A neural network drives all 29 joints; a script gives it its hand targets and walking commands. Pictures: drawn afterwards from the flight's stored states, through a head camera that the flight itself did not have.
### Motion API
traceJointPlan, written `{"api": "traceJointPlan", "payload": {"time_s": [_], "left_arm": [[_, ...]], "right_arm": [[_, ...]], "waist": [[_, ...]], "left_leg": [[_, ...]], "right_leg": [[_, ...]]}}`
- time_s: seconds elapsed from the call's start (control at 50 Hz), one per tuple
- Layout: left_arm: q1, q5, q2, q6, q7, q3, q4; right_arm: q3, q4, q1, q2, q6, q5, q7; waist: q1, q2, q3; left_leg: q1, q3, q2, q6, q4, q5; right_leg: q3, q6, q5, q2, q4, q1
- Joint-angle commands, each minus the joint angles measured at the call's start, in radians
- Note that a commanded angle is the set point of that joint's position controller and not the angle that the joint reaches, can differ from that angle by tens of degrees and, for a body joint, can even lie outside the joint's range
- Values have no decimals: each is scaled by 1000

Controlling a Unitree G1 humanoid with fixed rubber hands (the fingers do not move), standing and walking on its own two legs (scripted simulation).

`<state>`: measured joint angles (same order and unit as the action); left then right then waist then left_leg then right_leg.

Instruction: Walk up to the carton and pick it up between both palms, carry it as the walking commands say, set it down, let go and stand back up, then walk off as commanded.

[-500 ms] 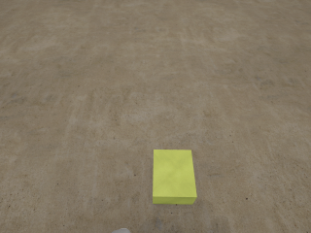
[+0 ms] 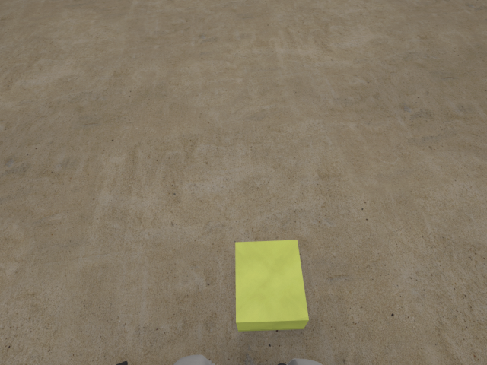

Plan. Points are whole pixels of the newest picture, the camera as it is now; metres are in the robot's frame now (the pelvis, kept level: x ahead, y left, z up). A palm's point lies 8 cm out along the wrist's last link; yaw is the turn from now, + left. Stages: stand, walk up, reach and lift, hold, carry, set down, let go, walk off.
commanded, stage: walk up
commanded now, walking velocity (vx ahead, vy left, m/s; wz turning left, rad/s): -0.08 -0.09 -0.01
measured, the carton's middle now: (268, 284) +0.46 -0.07 -0.69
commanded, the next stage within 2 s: stand in 0.98 s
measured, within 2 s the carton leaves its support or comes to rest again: neither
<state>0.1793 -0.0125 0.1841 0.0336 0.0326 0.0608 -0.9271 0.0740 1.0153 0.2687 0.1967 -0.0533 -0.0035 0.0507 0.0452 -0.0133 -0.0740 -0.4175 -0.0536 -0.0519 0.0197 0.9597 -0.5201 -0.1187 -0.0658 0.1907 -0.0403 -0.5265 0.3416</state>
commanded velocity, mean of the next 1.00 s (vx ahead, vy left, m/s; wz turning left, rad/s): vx -0.01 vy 0.00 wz -0.01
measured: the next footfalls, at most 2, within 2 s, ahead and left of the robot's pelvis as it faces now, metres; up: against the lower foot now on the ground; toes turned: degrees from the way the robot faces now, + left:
left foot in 0.34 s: -0.02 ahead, +0.11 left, +0.00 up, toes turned +1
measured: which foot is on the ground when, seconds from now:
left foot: up 0.00-0.32, down 0.34-1.00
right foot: down 0.00-1.00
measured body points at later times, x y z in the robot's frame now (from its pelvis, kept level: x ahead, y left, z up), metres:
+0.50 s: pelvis +0.00 +0.02 +0.01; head -0.01 +0.03 +0.46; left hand -0.01 +0.24 -0.16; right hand -0.06 -0.19 -0.15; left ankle -0.06 +0.11 -0.74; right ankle +0.06 -0.08 -0.74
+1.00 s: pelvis +0.01 +0.04 +0.01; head +0.02 +0.05 +0.46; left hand +0.00 +0.24 -0.16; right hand -0.04 -0.15 -0.15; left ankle -0.06 +0.11 -0.74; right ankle +0.06 -0.08 -0.74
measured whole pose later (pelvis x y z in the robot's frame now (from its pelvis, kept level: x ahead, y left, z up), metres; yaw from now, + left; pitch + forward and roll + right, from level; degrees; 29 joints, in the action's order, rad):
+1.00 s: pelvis +0.01 +0.04 +0.01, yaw -2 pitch -1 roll +0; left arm 0.29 -0.01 0.11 0.00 0.04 0.00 -1.18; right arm -0.01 1.20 0.36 0.08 0.03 -0.01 0.04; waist -0.01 0.01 -0.02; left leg -0.03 -0.03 0.07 -0.07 0.35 -0.31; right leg -0.08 0.00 0.14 -0.04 -0.40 0.25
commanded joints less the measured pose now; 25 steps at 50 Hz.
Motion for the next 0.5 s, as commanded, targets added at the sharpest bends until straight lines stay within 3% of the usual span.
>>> {"api": "traceJointPlan", "payload": {"time_s": [0.0,0.02,0.06,0.08,0.1,0.12,0.14,0.16,0.18,0.2,0.24,0.26,0.28,0.3,0.32,0.34,0.36,0.38,0.4,0.44,0.46,0.48], "left_arm": [[24,-6,116,2,19,17,75],[4,-6,115,3,17,21,79],[32,-7,122,-13,15,19,62],[66,-5,114,-29,3,12,32],[68,-1,98,-39,2,8,20],[69,1,106,-43,2,3,7],[63,0,104,-42,1,7,4],[56,-1,112,-40,0,7,5],[82,3,86,-36,3,-1,-8],[83,-3,97,-32,-1,3,-20],[111,5,120,-14,-1,9,-33],[106,8,138,-10,-4,17,-45],[112,16,144,-8,-3,23,-52],[137,15,114,-7,-5,19,-63],[140,18,92,-11,-9,14,-65],[123,18,66,-14,-16,9,-64],[137,19,23,-22,-21,5,-86],[129,10,33,-28,-21,11,-97],[112,3,37,-34,-23,7,-113],[138,-1,23,-42,-26,-3,-134],[151,-3,13,-39,-22,-12,-155],[157,0,9,-40,-19,-14,-156]], "right_arm": [[20,-43,58,60,-14,-19,-8],[26,-34,67,77,-10,-19,-11],[20,-36,88,60,-8,-13,-20],[1,-2,143,50,-10,-16,-28],[-3,-1,134,27,-10,-17,-36],[-6,-9,111,17,-7,-3,-38],[-2,-4,106,43,-5,-8,-40],[-2,-6,97,54,-8,-8,-35],[-10,-1,82,36,-5,-9,-24],[-12,12,103,34,-2,-5,-27],[-15,35,128,30,12,-2,-26],[-22,60,163,14,26,1,-25],[-29,81,197,0,41,5,-24],[-20,91,203,51,48,0,-20],[-27,96,212,50,59,1,-16],[-36,96,187,57,66,2,-15],[-44,101,151,41,72,6,-13],[-51,93,85,30,80,8,-16],[-56,82,62,27,89,8,-15],[-63,109,106,14,103,2,-11],[-62,126,151,23,102,8,-12],[-64,125,138,26,103,0,-12]], "waist": [[-19,139,89],[-22,116,102],[-24,100,97],[-20,84,134],[-28,95,135],[-22,151,125],[-30,144,141],[-35,173,124],[-51,168,72],[-39,205,75],[-47,177,35],[-25,102,50],[-20,113,39],[-32,50,18],[-43,22,30],[-64,-44,14],[-83,-111,16],[-86,-118,-23],[-89,-77,-43],[-89,-86,-48],[-69,-86,-31],[-77,-55,-48]], "left_leg": [[-65,36,-15,-8,277,62],[-74,33,3,-4,265,97],[-64,55,7,2,169,118],[-17,74,18,-4,68,130],[1,63,28,0,-21,121],[37,60,33,4,-110,125],[54,57,54,-3,-151,104],[79,47,62,-5,-222,92],[93,45,63,-7,-297,87],[123,42,71,-18,-359,71],[198,29,83,-39,-462,115],[259,19,81,-54,-556,211],[295,37,59,-60,-640,288],[319,85,28,-80,-667,284],[312,163,-32,-93,-704,247],[248,202,-85,-101,-761,165],[147,226,-101,-104,-793,82],[42,234,-111,-107,-802,34],[44,205,-103,-94,-793,105],[98,173,-86,-71,-768,290],[133,165,-87,-72,-771,250],[129,180,-90,-77,-765,262]], "right_leg": [[228,-110,-74,-219,291,-38],[220,-86,-14,-181,289,-67],[252,-71,19,-184,306,-87],[268,-56,154,-186,342,-117],[296,-54,203,-197,363,-135],[277,-55,185,-195,368,-152],[294,-48,206,-186,366,-178],[300,-47,252,-190,382,-168],[309,-61,230,-201,389,-143],[318,-59,226,-189,387,-154],[333,-37,322,-188,430,-80],[308,-32,291,-183,407,-81],[285,-3,304,-156,397,-76],[268,34,253,-130,379,-52],[216,66,174,-96,325,-64],[188,78,86,-56,274,-91],[140,81,5,-21,239,-176],[116,82,-33,-15,208,-246],[129,73,-78,-32,217,-247],[127,67,-108,-49,205,-231],[124,71,-81,-42,207,-219],[130,69,-88,-48,211,-205]]}}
